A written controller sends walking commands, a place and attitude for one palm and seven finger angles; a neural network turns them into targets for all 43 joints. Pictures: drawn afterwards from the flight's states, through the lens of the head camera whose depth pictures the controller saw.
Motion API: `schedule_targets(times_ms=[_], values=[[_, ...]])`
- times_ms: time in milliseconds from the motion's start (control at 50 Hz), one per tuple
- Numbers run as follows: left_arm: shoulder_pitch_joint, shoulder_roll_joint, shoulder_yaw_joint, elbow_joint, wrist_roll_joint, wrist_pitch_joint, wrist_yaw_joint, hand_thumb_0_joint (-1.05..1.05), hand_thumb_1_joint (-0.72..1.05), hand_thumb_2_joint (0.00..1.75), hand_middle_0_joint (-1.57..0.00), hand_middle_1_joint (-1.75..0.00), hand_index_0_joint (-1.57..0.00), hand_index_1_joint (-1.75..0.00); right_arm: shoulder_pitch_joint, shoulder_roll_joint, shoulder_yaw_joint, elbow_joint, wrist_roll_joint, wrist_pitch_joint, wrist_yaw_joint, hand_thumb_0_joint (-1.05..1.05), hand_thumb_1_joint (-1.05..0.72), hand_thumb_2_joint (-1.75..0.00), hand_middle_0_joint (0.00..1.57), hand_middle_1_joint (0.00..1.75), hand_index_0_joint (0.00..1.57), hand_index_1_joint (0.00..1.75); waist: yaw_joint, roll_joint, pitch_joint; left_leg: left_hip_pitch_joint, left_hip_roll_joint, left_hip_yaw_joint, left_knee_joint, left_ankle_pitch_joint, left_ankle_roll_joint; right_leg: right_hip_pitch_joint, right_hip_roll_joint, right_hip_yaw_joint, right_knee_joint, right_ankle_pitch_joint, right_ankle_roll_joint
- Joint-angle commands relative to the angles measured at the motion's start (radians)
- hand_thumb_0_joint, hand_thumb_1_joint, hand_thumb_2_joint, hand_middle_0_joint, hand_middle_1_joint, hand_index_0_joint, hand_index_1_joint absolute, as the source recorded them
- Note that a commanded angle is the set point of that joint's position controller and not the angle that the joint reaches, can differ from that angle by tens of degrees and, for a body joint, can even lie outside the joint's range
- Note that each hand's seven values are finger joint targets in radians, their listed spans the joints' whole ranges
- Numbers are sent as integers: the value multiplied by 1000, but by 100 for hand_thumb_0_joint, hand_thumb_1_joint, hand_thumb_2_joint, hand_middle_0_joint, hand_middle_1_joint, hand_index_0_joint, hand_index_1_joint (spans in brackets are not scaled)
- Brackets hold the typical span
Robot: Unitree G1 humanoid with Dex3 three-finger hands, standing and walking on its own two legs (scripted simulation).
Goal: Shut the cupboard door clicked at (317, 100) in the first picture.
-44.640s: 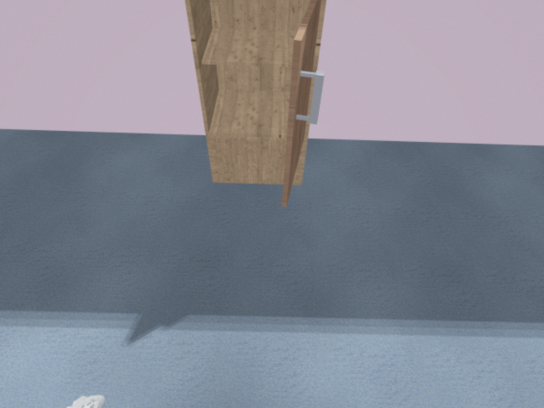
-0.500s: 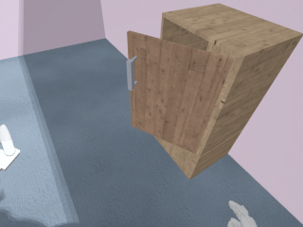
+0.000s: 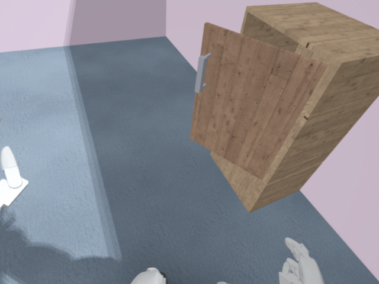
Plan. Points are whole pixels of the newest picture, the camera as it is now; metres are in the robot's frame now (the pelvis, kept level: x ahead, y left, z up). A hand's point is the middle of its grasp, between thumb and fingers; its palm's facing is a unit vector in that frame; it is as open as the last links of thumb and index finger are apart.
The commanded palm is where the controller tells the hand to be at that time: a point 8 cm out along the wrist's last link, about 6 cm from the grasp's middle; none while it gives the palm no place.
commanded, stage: step back with the hand held close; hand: left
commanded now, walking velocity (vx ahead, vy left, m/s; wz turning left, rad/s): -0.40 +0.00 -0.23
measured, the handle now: (203, 73) +0.86 -0.01 +0.01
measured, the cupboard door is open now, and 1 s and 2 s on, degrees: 30 30 30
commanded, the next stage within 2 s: stop stepping back and stand still in 0.12 s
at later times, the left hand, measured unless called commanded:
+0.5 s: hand out of the picture +0.05 +0.31 +0.21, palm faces +0.34 -0.89 -0.30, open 7.5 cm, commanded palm -0.02 +0.36 +0.20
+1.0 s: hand out of the picture -0.07 +0.34 +0.20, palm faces +0.20 -0.86 -0.47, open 7.5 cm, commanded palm -0.11 +0.39 +0.20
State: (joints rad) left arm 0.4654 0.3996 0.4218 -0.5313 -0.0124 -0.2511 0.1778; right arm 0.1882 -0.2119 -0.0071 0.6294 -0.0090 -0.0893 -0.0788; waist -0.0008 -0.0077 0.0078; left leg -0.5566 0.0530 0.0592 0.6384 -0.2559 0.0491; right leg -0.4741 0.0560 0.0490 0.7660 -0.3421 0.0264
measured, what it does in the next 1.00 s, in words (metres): walks backwards: right foot, then left foot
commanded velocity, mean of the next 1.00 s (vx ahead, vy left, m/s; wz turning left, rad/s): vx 0.18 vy -0.11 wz -0.06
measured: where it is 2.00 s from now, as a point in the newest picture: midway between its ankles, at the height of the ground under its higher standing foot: outside the picture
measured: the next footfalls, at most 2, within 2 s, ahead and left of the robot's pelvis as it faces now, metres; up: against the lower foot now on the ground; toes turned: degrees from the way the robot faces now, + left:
right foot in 0.18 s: -0.04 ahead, -0.15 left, +0.00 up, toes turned +4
left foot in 0.32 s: +0.05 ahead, +0.13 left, +0.00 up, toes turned +6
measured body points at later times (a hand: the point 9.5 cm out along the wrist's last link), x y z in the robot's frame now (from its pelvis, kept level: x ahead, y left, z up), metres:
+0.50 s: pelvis -0.19 +0.07 +0.02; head -0.20 +0.12 +0.47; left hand +0.02 +0.36 +0.23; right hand -0.05 -0.16 -0.03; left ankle +0.00 +0.13 -0.71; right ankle -0.22 -0.03 -0.62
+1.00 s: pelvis -0.32 +0.13 +0.02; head -0.33 +0.17 +0.47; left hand -0.08 +0.38 +0.23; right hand -0.29 -0.11 -0.07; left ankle -0.26 +0.27 -0.72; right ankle -0.33 +0.03 -0.67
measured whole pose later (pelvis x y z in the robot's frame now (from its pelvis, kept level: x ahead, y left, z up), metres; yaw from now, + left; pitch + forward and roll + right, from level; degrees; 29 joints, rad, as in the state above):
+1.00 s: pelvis -0.32 +0.13 +0.02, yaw -15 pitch -1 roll -3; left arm 0.60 0.46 0.45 -0.55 -0.01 -0.20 0.15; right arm 0.36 -0.14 0.03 0.66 -0.02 -0.06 -0.05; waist -0.04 -0.02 -0.04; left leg -0.26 0.17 0.07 0.52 -0.25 -0.03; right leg -0.39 0.02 -0.13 0.82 -0.37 -0.01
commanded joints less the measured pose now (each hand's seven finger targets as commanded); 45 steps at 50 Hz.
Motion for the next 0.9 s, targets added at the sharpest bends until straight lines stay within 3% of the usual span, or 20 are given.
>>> schedule_targets(times_ms=[0, 100, 160, 220, 260, 280, 300, 380, 480, 500, 520, 540, 580, 600, 620, 640, 740, 780, 800, 880], values=[[-145, 269, 202, -263, -37, -76, 15, 0, 90, 90, -20, -30, -20, -30, -124, -104, -90, -128, 11, -93, 7, 0, -90, -90, 20, 30, 20, 30, 25, 224, -248, 115, 304, -151, -358, -216, 44, 137, 39, -46, 396, -198, -17], [-13, 220, 154, -142, -79, -29, -9, 0, 90, 90, -20, -30, -20, -30, -153, -111, -67, -163, 26, -62, 34, 0, -90, -90, 20, 30, 20, 30, 13, 258, -149, 56, 281, 80, -303, -399, -115, 195, -31, -99, -30, -287, -81], [-200, 318, 176, -255, -7, -59, 22, 0, 90, 90, -20, -30, -20, -30, -127, -68, -37, -134, -4, -46, 44, 0, -90, -90, 20, 30, 20, 30, 32, -278, 31, 218, 31, 39, 507, -227, -143, -388, -431, 619, -691, -339, -276], [-341, 222, 59, -203, -21, -4, -7, 0, 90, 90, -20, -30, -20, -30, -88, -77, -22, -145, 16, -29, 28, 0, -90, -90, 20, 30, 20, 30, -21, -346, 56, 301, 47, -77, 304, -191, -96, -311, -265, 301, -461, -26, -152], [-431, 206, 44, -129, -19, 5, -20, 0, 90, 90, -20, -30, -20, -30, -44, -125, -40, -103, 16, -36, -6, 0, -90, -90, 20, 30, 20, 30, -53, 63, 30, 430, 44, -28, -107, -116, -86, -275, -144, 139, -190, -66, -66], [-446, 176, 34, -152, -20, -7, -17, 0, 90, 90, -20, -30, -20, -30, -47, -178, -51, -125, 13, -56, -5, 0, -90, -90, 20, 30, 20, 30, -35, 431, -12, 338, 252, -265, -361, -285, -24, -219, -34, 43, 72, -199, -15], [-471, 169, 31, -195, -13, -22, -5, 0, 90, 90, -20, -30, -20, -30, -45, -146, -46, -137, 7, -83, 0, 0, -90, -90, 20, 30, 20, 30, -33, 524, -46, 258, 384, -387, -509, -438, 36, -138, 6, -23, 355, -250, 6], [-135, 169, 80, -283, -37, 24, -33, 0, 90, 90, -20, -30, -20, -30, -114, -144, -75, -181, 18, -75, 67, 0, -90, -90, 20, 30, 20, 30, 17, 219, -183, 238, 298, -158, -551, -547, -133, -7, 51, -129, 580, -142, -3], [72, 240, 150, -312, -66, 72, -22, 0, 90, 90, -20, -30, -20, -30, -132, -78, -69, -219, -10, -12, 61, 0, -90, -90, 20, 30, 20, 30, 66, 406, -192, 38, 139, 186, -594, -357, -298, 496, 137, -364, 133, -232, -62], [137, 262, 176, -262, -60, 82, -12, 0, 90, 90, -20, -30, -20, -30, -109, -63, -68, -210, 0, -11, 61, 0, -90, -90, 20, 30, 20, 30, 100, 294, -179, -61, 61, 262, -341, -318, -312, 626, 119, -353, -24, -321, -121], [118, 287, 175, -259, -52, 77, -11, 0, 90, 90, -20, -30, -20, -30, -46, -44, -52, -169, 45, -15, 70, 0, -90, -90, 20, 30, 20, 30, 94, -110, -147, 86, -31, 341, 234, -264, -232, 351, -82, -168, -344, -263, -201], [21, 290, 181, -278, -41, 48, -7, 0, 90, 90, -20, -30, -20, -30, -43, -55, -62, -152, 66, -20, 52, 0, -90, -90, 20, 30, 20, 30, 32, -339, -61, 19, -19, 18, 718, -321, -88, 42, -277, 103, -427, -81, -294], [-290, 564, 356, -313, -55, -26, 17, 0, 90, 90, -20, -30, -20, -30, -70, -107, -15, -169, -1, -38, 36, 0, -90, -90, 20, 30, 20, 30, -47, -72, -2, -143, 121, -147, 828, -226, -63, -52, -488, 432, -579, -362, -260], [-254, 503, 312, -64, -49, -35, 12, 0, 90, 90, -20, -30, -20, -30, -87, -85, -4, -207, -10, -44, 44, 0, -90, -90, 20, 30, 20, 30, -60, -16, -4, -14, 121, -71, 709, -190, -85, -114, -417, 301, -519, -283, 5], [-203, 213, 113, 57, -55, 18, 2, 0, 90, 90, -20, -30, -20, -30, -53, -61, -12, -163, 35, -25, 33, 0, -90, -90, 20, 30, 20, 30, -15, -114, -91, -54, 36, 65, 592, -153, -76, 73, -313, 281, -566, -581, -158], [-279, 199, 59, 14, -37, 42, -1, 0, 90, 90, -20, -30, -20, -30, -92, -115, -50, -163, 35, -26, 20, 0, -90, -90, 20, 30, 20, 30, -18, -177, 21, -4, 59, -7, 547, -179, -71, -72, -329, 363, -583, -667, -228], [-157, 194, 26, -114, -28, 41, 17, 0, 90, 90, -20, -30, -20, -30, -25, -110, -12, -152, 16, -15, -21, 0, -90, -90, 20, 30, 20, 30, -44, -5, 6, 343, -10, 94, -176, -209, -43, 25, -180, 36, -306, -375, -151], [-168, 243, 87, -257, -21, 1, 14, 0, 90, 90, -20, -30, -20, -30, -16, -151, -34, -186, 10, -20, -11, 0, -90, -90, 20, 30, 20, 30, -38, 379, 30, 467, 352, -502, -467, -348, 100, -224, 4, -143, 224, -226, -23], [-133, 286, 138, -246, -19, -25, -4, 0, 90, 90, -20, -30, -20, -30, -48, -134, -33, -183, 6, -21, -1, 0, -90, -90, 20, 30, 20, 30, -39, 254, 44, 328, 419, -572, -555, -425, 151, -182, -43, -53, 397, -110, -19], [-3, 244, 158, -296, 5, -29, -15, 0, 90, 90, -20, -30, -20, -30, -63, -114, -45, -148, -5, -30, 32, 0, -90, -90, 20, 30, 20, 30, -6, 323, 43, 116, 278, -189, -478, -429, 75, 15, -87, -104, 248, 30, -27]])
